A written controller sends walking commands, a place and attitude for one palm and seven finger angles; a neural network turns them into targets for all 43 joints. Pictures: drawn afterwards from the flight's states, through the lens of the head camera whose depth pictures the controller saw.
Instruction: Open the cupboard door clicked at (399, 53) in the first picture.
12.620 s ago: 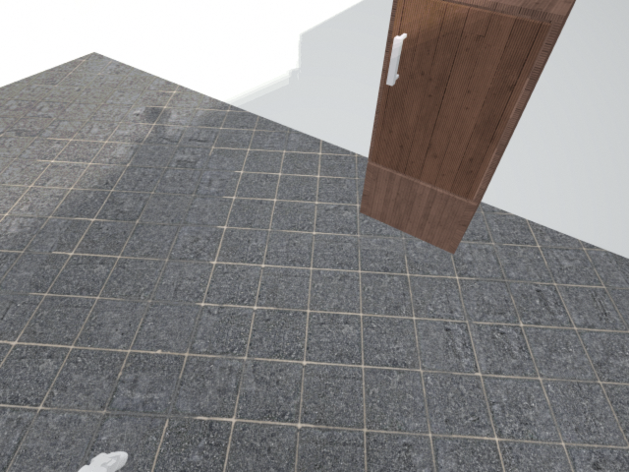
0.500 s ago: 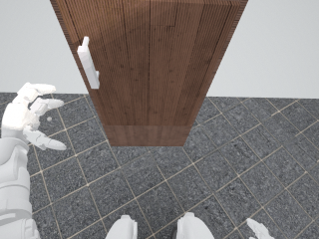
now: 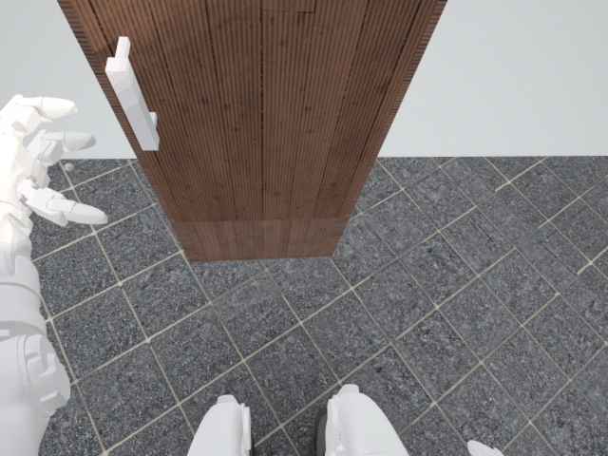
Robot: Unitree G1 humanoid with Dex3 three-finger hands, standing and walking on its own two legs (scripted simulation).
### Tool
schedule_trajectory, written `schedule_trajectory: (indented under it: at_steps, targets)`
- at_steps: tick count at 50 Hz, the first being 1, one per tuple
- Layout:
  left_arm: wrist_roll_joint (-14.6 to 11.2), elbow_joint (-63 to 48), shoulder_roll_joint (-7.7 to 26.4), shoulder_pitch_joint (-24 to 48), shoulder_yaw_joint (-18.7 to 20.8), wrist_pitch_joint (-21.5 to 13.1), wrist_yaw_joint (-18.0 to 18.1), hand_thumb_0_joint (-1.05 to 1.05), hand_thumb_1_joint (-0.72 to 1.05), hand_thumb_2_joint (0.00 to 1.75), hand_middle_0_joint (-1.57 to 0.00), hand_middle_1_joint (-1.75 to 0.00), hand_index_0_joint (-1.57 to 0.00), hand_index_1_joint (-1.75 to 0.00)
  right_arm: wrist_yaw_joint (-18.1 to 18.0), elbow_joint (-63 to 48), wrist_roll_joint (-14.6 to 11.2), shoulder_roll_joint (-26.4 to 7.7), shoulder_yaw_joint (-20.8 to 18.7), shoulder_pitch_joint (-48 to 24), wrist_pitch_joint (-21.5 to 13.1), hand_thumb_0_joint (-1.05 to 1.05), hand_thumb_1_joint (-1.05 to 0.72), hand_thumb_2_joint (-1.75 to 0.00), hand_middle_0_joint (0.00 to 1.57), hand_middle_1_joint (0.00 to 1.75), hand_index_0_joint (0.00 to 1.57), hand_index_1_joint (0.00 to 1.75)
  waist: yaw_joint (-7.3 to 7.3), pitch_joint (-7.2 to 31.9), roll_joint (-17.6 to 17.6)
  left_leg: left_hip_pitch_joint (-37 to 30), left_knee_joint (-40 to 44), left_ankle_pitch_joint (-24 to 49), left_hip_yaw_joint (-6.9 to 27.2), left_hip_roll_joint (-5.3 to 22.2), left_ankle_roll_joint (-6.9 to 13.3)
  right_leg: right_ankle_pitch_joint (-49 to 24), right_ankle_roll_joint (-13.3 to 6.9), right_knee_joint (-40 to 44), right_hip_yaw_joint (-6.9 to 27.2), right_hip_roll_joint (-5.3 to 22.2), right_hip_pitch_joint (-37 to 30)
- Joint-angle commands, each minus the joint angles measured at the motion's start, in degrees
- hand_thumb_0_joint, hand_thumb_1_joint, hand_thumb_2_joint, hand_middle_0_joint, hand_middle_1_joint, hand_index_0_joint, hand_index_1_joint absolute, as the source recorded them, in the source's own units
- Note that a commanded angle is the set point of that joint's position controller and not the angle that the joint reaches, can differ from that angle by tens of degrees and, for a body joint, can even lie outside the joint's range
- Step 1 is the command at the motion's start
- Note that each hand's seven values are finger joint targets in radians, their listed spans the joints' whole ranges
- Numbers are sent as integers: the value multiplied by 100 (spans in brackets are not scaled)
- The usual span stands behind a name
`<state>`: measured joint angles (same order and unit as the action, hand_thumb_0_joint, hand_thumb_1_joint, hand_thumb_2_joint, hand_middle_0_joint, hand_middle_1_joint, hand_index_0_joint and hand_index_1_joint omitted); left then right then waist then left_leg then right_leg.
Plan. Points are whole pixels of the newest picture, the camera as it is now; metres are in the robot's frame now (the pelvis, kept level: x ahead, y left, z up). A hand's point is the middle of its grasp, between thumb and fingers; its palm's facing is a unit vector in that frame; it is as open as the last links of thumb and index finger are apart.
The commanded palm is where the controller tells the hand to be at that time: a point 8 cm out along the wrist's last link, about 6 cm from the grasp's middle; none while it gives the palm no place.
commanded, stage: move the hooked fingers beside the handle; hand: left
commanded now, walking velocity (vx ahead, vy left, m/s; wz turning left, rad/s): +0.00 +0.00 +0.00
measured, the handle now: (138, 98) +0.57 +0.22 +0.06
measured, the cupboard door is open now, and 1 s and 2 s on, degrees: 0 0 0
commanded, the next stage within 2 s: slide the fingers in behind the handle in 1.22 s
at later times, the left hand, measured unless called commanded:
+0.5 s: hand (78, 122) +0.52 +0.28 +0.06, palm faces +0.04 -1.00 -0.02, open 14.0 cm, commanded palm +0.49 +0.32 +0.05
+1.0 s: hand (80, 136) +0.50 +0.28 +0.05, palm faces +0.04 -1.00 -0.01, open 14.0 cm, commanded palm +0.48 +0.31 +0.05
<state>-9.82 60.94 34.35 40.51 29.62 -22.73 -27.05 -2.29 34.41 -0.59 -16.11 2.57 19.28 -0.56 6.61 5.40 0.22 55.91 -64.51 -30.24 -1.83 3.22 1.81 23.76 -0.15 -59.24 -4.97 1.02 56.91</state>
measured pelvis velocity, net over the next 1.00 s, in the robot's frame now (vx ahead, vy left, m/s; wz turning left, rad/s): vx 0.01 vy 0.01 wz -0.02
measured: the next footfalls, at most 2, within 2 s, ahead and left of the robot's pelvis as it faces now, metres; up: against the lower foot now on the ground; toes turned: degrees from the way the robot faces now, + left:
none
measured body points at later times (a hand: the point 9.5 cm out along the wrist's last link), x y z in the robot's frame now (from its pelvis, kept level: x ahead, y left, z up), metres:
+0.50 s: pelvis +0.00 +0.00 -0.01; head +0.18 +0.04 +0.40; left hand +0.51 +0.34 +0.06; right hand +0.00 -0.27 -0.11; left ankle +0.00 +0.10 -0.66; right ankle +0.04 -0.13 -0.66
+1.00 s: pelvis +0.01 +0.01 +0.00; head +0.16 +0.05 +0.42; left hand +0.49 +0.33 +0.06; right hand +0.03 -0.26 -0.10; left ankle +0.00 +0.10 -0.66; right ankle +0.04 -0.13 -0.66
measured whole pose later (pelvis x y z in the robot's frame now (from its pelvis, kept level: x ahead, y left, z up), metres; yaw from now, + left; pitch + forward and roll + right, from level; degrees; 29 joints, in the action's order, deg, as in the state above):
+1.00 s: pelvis +0.01 +0.01 +0.00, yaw -1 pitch +25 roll -5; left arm -6.9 64.6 38.0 46.8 30.6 -21.5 -25.0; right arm -0.6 32.6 0.5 -15.6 3.3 20.4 5.6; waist 9.5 5.8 -0.4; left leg 58.7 -64.9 -31.0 -1.5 3.9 2.4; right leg 23.2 0.6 -57.6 -5.1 0.1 58.9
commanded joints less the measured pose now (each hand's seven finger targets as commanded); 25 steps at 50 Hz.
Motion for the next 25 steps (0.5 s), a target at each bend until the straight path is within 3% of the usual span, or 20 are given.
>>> schedule_trajectory:
  at_steps: [1,3,4,5,9,10,11,15,18,20,22,23,25]
  targets:
    - [-85,-952,1950,2332,279,-409,-24,0,-50,30,-30,-120,-30,-120,-96,-289,34,-1108,-404,845,-30,0,-90,-90,20,30,20,30,89,2717,-860,-1637,787,2513,496,-117,-74,-1389,-108,442,263,-281,-1232]
    - [-39,-834,1998,2436,274,-370,-16,0,-50,30,-30,-120,-30,-120,-93,-278,44,-1124,-395,894,14,0,-90,-90,20,30,20,30,104,2712,-906,-1602,772,2526,517,-114,-73,-1365,-109,432,254,-278,-1185]
    - [-49,-892,1964,2566,221,-378,-24,0,-50,30,-30,-120,-30,-120,-93,-287,50,-1116,-389,914,28,0,-90,-90,20,30,20,30,133,2802,-1090,-1686,733,2701,520,-118,-72,-1454,-118,393,254,-283,-1135]
    - [-19,-833,2144,2557,351,-355,-13,0,-50,30,-30,-120,-30,-120,-80,-266,61,-1139,-381,962,59,0,-90,-90,20,30,20,30,92,2920,-1101,-1749,739,2754,534,-103,-94,-1454,-110,398,245,-290,-1156]
    - [57,-615,2119,2793,231,-267,24,0,-50,30,-30,-120,-30,-120,-75,-268,70,-1138,-359,1030,153,0,-90,-90,20,30,20,30,263,2685,-984,-1569,692,2708,552,-90,-53,-1463,-96,393,222,-301,-1007]
    - [105,-572,2276,2837,309,-259,37,0,-50,30,-30,-120,-30,-120,-66,-265,80,-1169,-347,1064,183,0,-90,-90,20,30,20,30,224,2788,-1033,-1553,684,2623,545,-87,-59,-1387,-85,402,241,-307,-1019]
    - [117,-509,2276,2920,274,-240,47,0,-50,30,-30,-120,-30,-120,-64,-261,79,-1171,-345,1066,197,0,-90,-90,20,30,20,30,300,2739,-972,-1480,659,2538,538,-90,-38,-1377,-77,411,251,-312,-1000]
    - [220,-477,2823,3226,572,-273,107,0,-50,30,-30,-120,-30,-120,-66,-263,115,-1209,-303,1167,263,0,-90,-90,20,30,20,30,316,3040,-1080,-1361,532,2678,539,-89,-25,-1562,-81,322,285,-324,-1125]
    - [295,-343,2836,3380,467,-224,79,0,-50,30,-30,-120,-30,-120,-52,-243,121,-1206,-272,1188,310,0,-90,-90,20,30,20,30,397,2881,-1225,-1287,494,2653,543,-82,-16,-1548,-77,327,280,-318,-1026]
    - [341,-426,2864,3418,448,-215,46,0,-50,30,-30,-120,-30,-120,-36,-250,131,-1221,-280,1275,361,0,-90,-90,20,30,20,30,382,3129,-1491,-1668,485,3041,597,-48,-64,-1629,-89,303,247,-332,-863]
    - [314,-315,2642,3358,312,-143,11,0,-50,30,-30,-120,-30,-120,-11,-244,142,-1208,-278,1301,395,0,-90,-90,20,30,20,30,447,3156,-1419,-1698,443,3123,628,-32,-64,-1661,-77,296,216,-339,-788]
    - [300,-335,2822,3133,512,-123,-1,0,-50,30,-30,-120,-30,-120,-7,-266,152,-1230,-293,1330,415,0,-90,-90,20,30,20,30,336,3271,-1379,-1685,444,3201,617,-30,-65,-1736,-79,288,219,-340,-927]
    - [215,-319,2728,2748,526,-61,-85,0,-50,30,-30,-120,-30,-120,25,-334,133,-1234,-305,1364,464,0,-90,-90,20,30,20,30,279,3352,-1299,-1770,482,3450,599,-17,-67,-1906,-86,316,210,-366,-1041]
